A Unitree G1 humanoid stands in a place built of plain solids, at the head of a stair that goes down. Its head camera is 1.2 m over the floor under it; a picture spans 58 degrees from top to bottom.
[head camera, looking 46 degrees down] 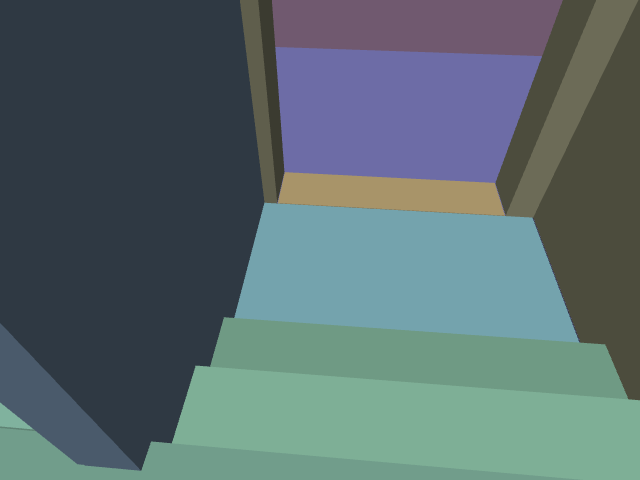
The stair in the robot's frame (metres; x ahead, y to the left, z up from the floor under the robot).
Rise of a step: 0.16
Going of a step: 0.30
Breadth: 1.52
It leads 5 degrees to the right of straight ahead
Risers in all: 3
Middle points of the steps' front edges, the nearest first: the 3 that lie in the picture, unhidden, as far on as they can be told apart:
0.35 -0.31 0.00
0.65 -0.34 -0.15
0.95 -0.36 -0.31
